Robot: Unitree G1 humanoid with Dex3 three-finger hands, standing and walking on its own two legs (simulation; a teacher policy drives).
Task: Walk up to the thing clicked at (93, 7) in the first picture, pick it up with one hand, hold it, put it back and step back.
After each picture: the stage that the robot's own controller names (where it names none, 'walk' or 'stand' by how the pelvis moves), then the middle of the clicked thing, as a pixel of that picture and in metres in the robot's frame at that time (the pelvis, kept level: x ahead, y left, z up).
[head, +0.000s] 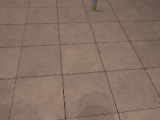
stand; (94, 3) +2.29 -0.22 -0.65
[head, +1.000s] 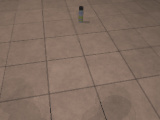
walk; (80, 14) +2.16 +0.11 -0.64
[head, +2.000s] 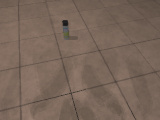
walk; (65, 30) +1.54 +0.26 -0.65
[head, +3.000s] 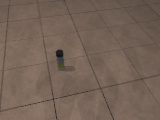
walk; (60, 60) +1.04 +0.23 -0.65
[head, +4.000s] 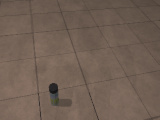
walk; (54, 95) +0.66 +0.20 -0.63
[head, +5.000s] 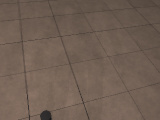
stand; out of the picture +0.42 +0.20 -0.63
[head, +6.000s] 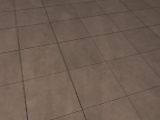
stand; out of the picture +0.38 +0.21 -0.66
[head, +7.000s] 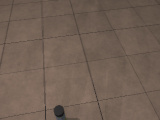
stand; (60, 116) +0.45 +0.18 -0.65
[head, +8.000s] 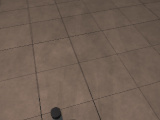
stand; (57, 118) +0.46 +0.20 -0.63
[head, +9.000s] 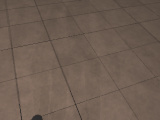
stand; out of the picture +0.42 +0.26 -0.65
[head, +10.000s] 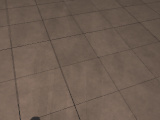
stand; out of the picture +0.40 +0.27 -0.66
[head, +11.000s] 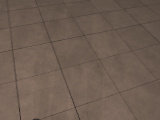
stand; out of the picture +0.40 +0.27 -0.66
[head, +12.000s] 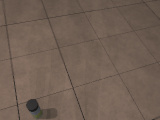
go down; (35, 109) +0.42 +0.26 -0.61
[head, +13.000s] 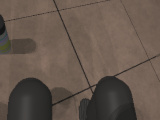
go down; out of the picture +0.49 +0.28 -0.23
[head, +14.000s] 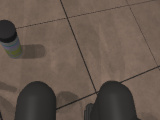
close in; (10, 42) +0.50 +0.26 -0.25
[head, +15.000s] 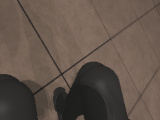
close in; out of the picture +0.48 +0.30 -0.17
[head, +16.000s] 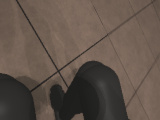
lift; out of the picture +0.46 +0.31 -0.17
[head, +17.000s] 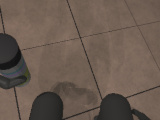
lift; (13, 66) +0.35 +0.22 -0.02
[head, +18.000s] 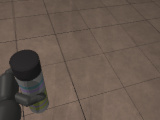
hold; (33, 86) +0.31 +0.16 +0.06
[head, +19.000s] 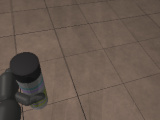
hold; (33, 85) +0.32 +0.16 +0.04
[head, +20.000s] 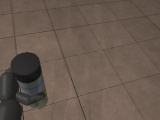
hold; (33, 85) +0.32 +0.16 +0.04
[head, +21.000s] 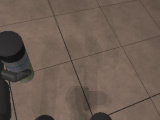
crouch; (18, 62) +0.40 +0.19 -0.02
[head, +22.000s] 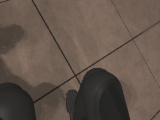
lower; out of the picture +0.50 +0.28 -0.10
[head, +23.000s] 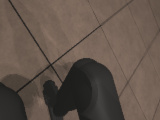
lower; out of the picture +0.48 +0.29 -0.18
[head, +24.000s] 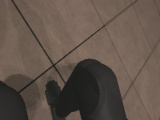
lower; out of the picture +0.47 +0.30 -0.18
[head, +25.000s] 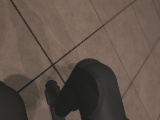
lower; out of the picture +0.47 +0.30 -0.18
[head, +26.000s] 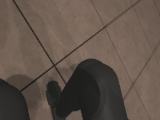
rest; out of the picture +0.46 +0.30 -0.17
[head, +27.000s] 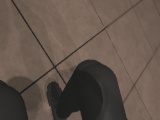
open; out of the picture +0.47 +0.30 -0.18
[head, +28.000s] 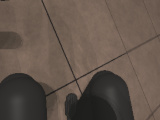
stand; out of the picture +0.46 +0.27 -0.20
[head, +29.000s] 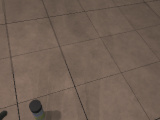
stand; (37, 111) +0.42 +0.22 -0.55
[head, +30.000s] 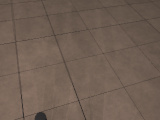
stand; out of the picture +0.42 +0.22 -0.60
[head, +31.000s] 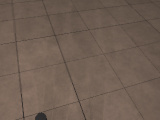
stand; out of the picture +0.41 +0.22 -0.60
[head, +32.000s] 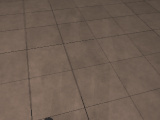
stand; out of the picture +0.42 +0.21 -0.65
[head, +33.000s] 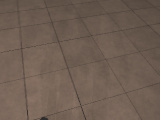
stand; out of the picture +0.41 +0.24 -0.66
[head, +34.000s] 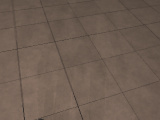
stand; out of the picture +0.40 +0.25 -0.66
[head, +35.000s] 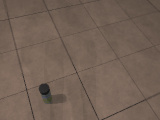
walk; (46, 94) +0.51 +0.23 -0.63
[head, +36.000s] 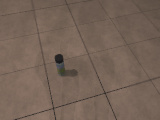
walk; (60, 65) +0.82 +0.21 -0.63
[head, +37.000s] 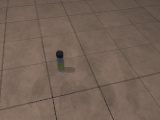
walk; (60, 61) +1.06 +0.21 -0.64
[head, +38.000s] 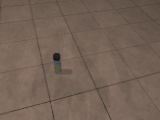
stand; (57, 64) +1.02 +0.20 -0.66
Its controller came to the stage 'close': yes
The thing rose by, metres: 0.69
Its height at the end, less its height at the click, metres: +0.00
